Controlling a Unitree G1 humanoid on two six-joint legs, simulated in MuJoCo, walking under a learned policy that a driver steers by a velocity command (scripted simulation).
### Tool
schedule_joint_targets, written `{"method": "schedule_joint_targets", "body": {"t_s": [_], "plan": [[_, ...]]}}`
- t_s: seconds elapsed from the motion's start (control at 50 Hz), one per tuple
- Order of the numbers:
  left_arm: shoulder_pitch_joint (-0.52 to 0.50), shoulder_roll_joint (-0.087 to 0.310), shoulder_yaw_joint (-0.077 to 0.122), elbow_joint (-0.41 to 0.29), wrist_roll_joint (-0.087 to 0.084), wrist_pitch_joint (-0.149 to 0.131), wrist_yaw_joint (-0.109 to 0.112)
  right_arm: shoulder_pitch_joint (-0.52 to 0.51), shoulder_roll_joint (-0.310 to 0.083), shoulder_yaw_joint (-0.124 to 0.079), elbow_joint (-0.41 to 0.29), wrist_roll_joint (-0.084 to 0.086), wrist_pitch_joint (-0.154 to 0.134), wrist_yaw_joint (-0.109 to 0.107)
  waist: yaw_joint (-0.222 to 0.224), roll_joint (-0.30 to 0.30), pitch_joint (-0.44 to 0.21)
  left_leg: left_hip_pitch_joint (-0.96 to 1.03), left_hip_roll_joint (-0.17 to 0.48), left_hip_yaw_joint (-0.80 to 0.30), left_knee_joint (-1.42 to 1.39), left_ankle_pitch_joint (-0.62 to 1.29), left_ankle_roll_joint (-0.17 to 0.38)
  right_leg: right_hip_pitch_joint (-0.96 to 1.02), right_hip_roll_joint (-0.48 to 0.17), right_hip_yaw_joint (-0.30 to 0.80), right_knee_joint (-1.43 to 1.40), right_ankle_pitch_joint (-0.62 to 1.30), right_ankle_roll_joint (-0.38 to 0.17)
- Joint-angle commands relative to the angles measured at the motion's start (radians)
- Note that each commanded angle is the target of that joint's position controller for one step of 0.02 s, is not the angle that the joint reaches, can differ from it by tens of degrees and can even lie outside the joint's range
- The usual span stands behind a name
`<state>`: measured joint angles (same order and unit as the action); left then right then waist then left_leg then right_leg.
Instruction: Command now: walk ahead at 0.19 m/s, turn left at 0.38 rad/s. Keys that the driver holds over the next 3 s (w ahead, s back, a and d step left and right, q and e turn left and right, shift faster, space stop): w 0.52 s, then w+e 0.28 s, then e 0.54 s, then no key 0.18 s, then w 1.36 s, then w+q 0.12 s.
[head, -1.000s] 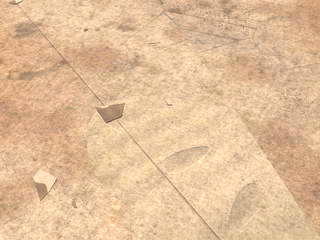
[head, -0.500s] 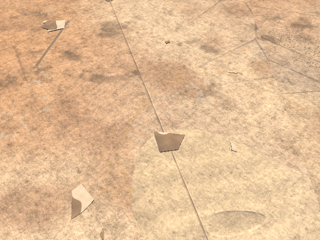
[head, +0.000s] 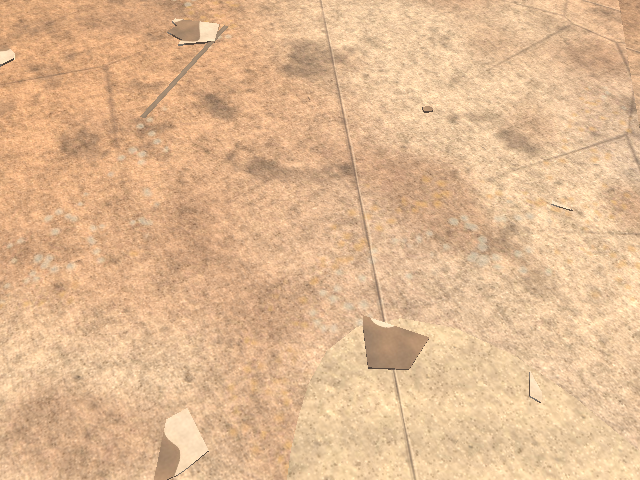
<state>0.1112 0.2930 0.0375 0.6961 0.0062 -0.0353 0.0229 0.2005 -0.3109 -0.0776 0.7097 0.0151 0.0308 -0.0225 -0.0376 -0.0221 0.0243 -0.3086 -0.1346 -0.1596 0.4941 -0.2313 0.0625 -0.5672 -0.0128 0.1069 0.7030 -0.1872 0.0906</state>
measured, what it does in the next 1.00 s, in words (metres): walks ahead: right foot, then left foot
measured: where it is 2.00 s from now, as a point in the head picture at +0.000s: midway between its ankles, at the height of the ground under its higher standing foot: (311, 393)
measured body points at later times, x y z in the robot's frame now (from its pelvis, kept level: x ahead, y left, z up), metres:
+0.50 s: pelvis +0.18 +0.02 +0.00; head +0.20 +0.02 +0.45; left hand +0.16 +0.31 -0.13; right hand +0.41 -0.21 -0.08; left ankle +0.24 +0.13 -0.74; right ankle +0.09 -0.14 -0.74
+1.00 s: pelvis +0.42 +0.02 -0.02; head +0.47 +0.01 +0.42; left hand +0.68 +0.22 -0.10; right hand +0.40 -0.27 -0.15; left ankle +0.24 +0.14 -0.72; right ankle +0.55 -0.08 -0.74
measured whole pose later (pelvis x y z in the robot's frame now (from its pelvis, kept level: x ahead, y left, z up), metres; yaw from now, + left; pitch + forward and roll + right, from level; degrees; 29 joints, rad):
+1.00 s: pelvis +0.42 +0.02 -0.02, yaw -9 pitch +3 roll +1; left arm 0.07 0.27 0.05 0.61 0.00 -0.06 -0.06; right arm 0.35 -0.28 -0.06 0.84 0.00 -0.04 -0.04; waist -0.06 -0.03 0.05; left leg -0.01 0.03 0.19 0.62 -0.49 -0.01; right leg -0.54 0.03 -0.04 0.55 -0.04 -0.10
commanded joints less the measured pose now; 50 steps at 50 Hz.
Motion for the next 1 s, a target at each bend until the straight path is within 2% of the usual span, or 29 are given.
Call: {"method": "schedule_joint_targets", "body": {"t_s": [0.02,0.04,0.06,0.08,0.1,0.12,0.14,0.18,0.22,0.32,0.38,0.42,0.46,0.48,0.5,0.52,0.54,0.56,0.58,0.6,0.64,0.7,0.74,0.8,0.86,0.92,0.96,0.98,1.0], "plan": [[0.017,0.096,0.031,-0.067,-0.005,-0.021,-0.015,-0.008,-0.117,-0.021,-0.062,-0.002,-0.010,0.001,0.022,0.164,-0.159,0.055,0.254,-0.236,-0.052,0.124,0.133,0.187,0.019,-0.038,-0.110,0.002,-0.038],[0.045,0.091,0.033,-0.062,-0.005,-0.031,-0.019,-0.011,-0.102,-0.013,-0.060,-0.003,-0.015,0.004,0.046,0.168,-0.141,0.023,0.238,-0.246,-0.032,0.018,0.117,0.265,0.017,-0.055,-0.197,0.040,-0.063],[0.068,0.102,0.037,-0.060,0.007,-0.041,-0.017,0.023,-0.058,0.003,-0.050,-0.013,-0.023,0.005,0.050,0.147,-0.130,-0.019,0.197,-0.233,0.016,-0.094,0.085,0.350,-0.034,-0.016,-0.261,0.027,-0.099],[0.120,0.146,0.042,-0.059,0.023,-0.046,-0.012,0.068,0.011,0.026,-0.045,-0.029,-0.035,0.008,0.039,-0.001,-0.163,-0.094,0.109,-0.126,0.216,-0.294,0.034,0.462,-0.206,0.167,-0.316,0.012,-0.170],[0.201,0.237,0.072,-0.012,0.038,-0.039,-0.015,0.078,-0.005,0.024,-0.085,-0.008,-0.052,0.009,0.020,-0.262,-0.116,-0.329,0.014,0.029,0.375,-0.403,-0.007,0.527,-0.347,0.516,-0.436,-0.207,-0.327],[0.231,0.188,0.066,-0.014,0.015,-0.046,-0.020,0.035,-0.099,0.002,-0.082,-0.004,-0.065,0.007,0.072,-0.195,-0.068,-0.441,0.071,0.006,0.530,-0.405,-0.033,0.549,-0.369,0.636,-0.484,-0.403,-0.375],[0.221,0.149,0.056,-0.013,0.000,-0.051,-0.020,-0.006,-0.134,-0.012,-0.077,0.001,-0.069,0.011,0.078,-0.121,-0.024,-0.478,0.107,0.003,0.576,-0.321,-0.036,0.527,-0.336,0.545,-0.471,-0.455,-0.345],[0.190,0.132,0.050,-0.017,-0.009,-0.046,-0.015,-0.035,-0.109,-0.011,-0.071,-0.011,-0.070,0.018,0.072,-0.091,-0.007,-0.482,0.154,0.054,0.569,-0.200,-0.054,0.496,-0.267,0.410,-0.484,-0.380,-0.300],[0.195,0.119,0.045,-0.013,-0.002,-0.044,-0.011,-0.052,-0.062,-0.002,-0.069,-0.009,-0.081,0.026,0.074,-0.111,-0.008,-0.415,0.170,0.098,0.509,-0.099,-0.064,0.449,-0.207,0.287,-0.515,-0.243,-0.281],[0.227,0.144,0.056,0.010,-0.018,-0.041,-0.013,-0.141,0.006,0.024,-0.088,-0.005,-0.101,0.035,0.108,-0.127,-0.030,-0.246,0.162,0.159,0.205,0.026,-0.077,0.412,-0.168,0.113,-0.522,-0.026,-0.279],[0.266,0.168,0.063,0.030,-0.025,-0.034,-0.022,-0.174,-0.016,0.021,-0.097,0.006,-0.107,0.045,0.124,-0.129,-0.021,-0.177,0.151,0.171,0.104,0.058,-0.074,0.407,-0.195,0.111,-0.510,-0.023,-0.287],[0.269,0.173,0.064,0.038,-0.031,-0.027,-0.025,-0.172,-0.028,0.018,-0.099,0.010,-0.113,0.052,0.110,-0.123,-0.013,-0.123,0.147,0.177,0.047,0.069,-0.054,0.400,-0.215,0.119,-0.488,-0.025,-0.281],[0.260,0.165,0.060,0.043,-0.035,-0.021,-0.024,-0.103,-0.042,0.009,-0.074,0.005,-0.116,0.053,0.061,-0.101,-0.028,0.019,0.132,0.193,-0.024,0.094,-0.029,0.364,-0.203,0.104,-0.429,-0.012,-0.252],[0.256,0.144,0.051,0.044,-0.030,-0.021,-0.022,-0.016,-0.069,-0.005,-0.048,0.006,-0.115,0.046,0.018,-0.088,-0.061,0.150,0.134,0.182,-0.040,0.080,-0.008,0.322,-0.178,0.076,-0.351,0.049,-0.227],[0.233,0.091,0.032,0.032,-0.018,-0.027,-0.023,0.123,-0.124,-0.024,-0.024,-0.001,-0.114,0.033,-0.050,-0.007,-0.140,0.340,0.249,0.044,-0.068,0.042,0.039,0.226,-0.114,-0.002,-0.124,0.063,-0.178],[0.269,0.020,0.009,-0.015,-0.011,-0.048,-0.017,0.220,-0.243,-0.054,-0.009,-0.015,-0.103,0.029,-0.057,0.268,-0.228,0.587,0.470,-0.327,-0.145,-0.121,0.174,-0.086,0.011,-0.139,0.220,-0.156,-0.103],[0.236,0.091,0.025,-0.019,-0.025,-0.062,-0.012,0.261,-0.197,-0.044,0.003,-0.009,-0.105,0.035,-0.091,0.268,-0.212,0.579,0.523,-0.521,-0.231,-0.273,0.233,-0.237,0.014,-0.045,0.421,-0.367,-0.093],[0.213,0.138,0.041,-0.021,-0.044,-0.068,-0.018,0.215,-0.144,-0.024,0.003,-0.009,-0.111,0.037,-0.068,0.207,-0.116,0.512,0.507,-0.429,-0.237,-0.296,0.207,-0.300,-0.037,-0.006,0.499,-0.301,-0.112],[0.190,0.130,0.039,-0.015,-0.046,-0.065,-0.022,0.165,-0.104,-0.011,-0.007,-0.014,-0.115,0.038,-0.047,0.166,-0.072,0.439,0.460,-0.319,-0.249,-0.234,0.179,-0.287,-0.066,-0.012,0.499,-0.218,-0.121],[0.171,0.118,0.039,-0.014,-0.037,-0.061,-0.025,0.119,-0.076,-0.003,-0.007,-0.018,-0.118,0.040,-0.027,0.137,-0.029,0.370,0.428,-0.238,-0.277,-0.140,0.165,-0.275,-0.085,-0.012,0.464,-0.152,-0.121],[0.177,0.092,0.041,-0.004,-0.034,-0.042,-0.029,0.069,-0.049,0.003,-0.004,-0.026,-0.127,0.041,0.013,0.148,0.000,0.267,0.382,-0.095,-0.317,0.052,0.134,-0.197,-0.103,0.004,0.418,-0.066,-0.114],[0.163,0.061,0.037,-0.009,-0.031,-0.023,-0.030,0.074,-0.063,-0.006,0.019,-0.028,-0.143,0.037,0.028,0.106,0.004,0.237,0.369,0.046,-0.337,0.295,0.129,-0.198,-0.086,0.016,0.364,0.037,-0.088],[0.118,0.046,0.032,-0.029,-0.027,-0.022,-0.033,0.074,-0.075,-0.009,0.033,-0.027,-0.144,0.031,0.024,0.086,0.014,0.232,0.359,0.121,-0.347,0.367,0.118,-0.197,-0.078,0.009,0.254,0.131,-0.080],[0.012,0.021,0.018,-0.063,-0.025,-0.027,-0.051,0.085,-0.092,-0.010,0.052,-0.022,-0.142,0.020,-0.011,0.082,0.039,0.208,0.334,0.220,-0.369,0.370,0.088,-0.122,-0.065,-0.064,0.059,0.278,-0.092],[-0.088,0.005,0.011,-0.114,-0.016,-0.032,-0.076,0.125,-0.114,-0.011,0.082,-0.015,-0.121,0.005,-0.035,0.066,0.067,0.254,0.346,0.280,-0.301,0.572,0.063,-0.081,-0.037,-0.130,-0.074,0.301,-0.112],[-0.049,0.049,0.032,-0.133,-0.012,-0.032,-0.100,0.123,-0.154,-0.021,0.082,-0.003,-0.090,-0.014,0.008,0.114,-0.004,0.355,0.365,0.304,-0.139,0.881,0.032,0.002,0.024,-0.179,-0.104,0.185,-0.153],[0.133,0.118,0.068,-0.097,-0.011,-0.028,-0.098,0.094,-0.171,-0.028,0.061,0.000,-0.071,-0.027,0.106,0.121,-0.107,0.336,0.346,0.313,0.116,0.984,0.004,0.219,0.082,-0.191,-0.146,0.149,-0.198],[0.241,0.166,0.090,-0.077,-0.009,-0.026,-0.079,0.081,-0.160,-0.023,0.046,0.001,-0.075,-0.028,0.174,0.069,-0.162,0.218,0.294,0.329,0.344,0.822,-0.039,0.421,0.064,-0.137,-0.242,0.311,-0.239],[0.253,0.254,0.098,-0.079,-0.003,-0.014,-0.052,0.186,-0.036,0.012,0.019,-0.056,-0.087,-0.014,0.085,-0.197,-0.278,-0.101,0.171,0.322,0.703,-0.122,-0.092,0.759,-0.180,0.162,-0.113,0.828,-0.342]]}}
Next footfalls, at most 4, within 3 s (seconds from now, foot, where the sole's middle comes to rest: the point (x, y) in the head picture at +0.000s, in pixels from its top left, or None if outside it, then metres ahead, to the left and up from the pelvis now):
0.06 right None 0.13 -0.13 -0.77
0.50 left None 0.27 0.14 -0.77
0.98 right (357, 409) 0.59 -0.09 -0.77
1.44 left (258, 379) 0.66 0.13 -0.77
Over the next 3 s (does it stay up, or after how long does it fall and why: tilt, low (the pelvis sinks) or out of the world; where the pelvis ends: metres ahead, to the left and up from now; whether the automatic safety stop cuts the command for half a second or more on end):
stays up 1.10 -0.25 0.01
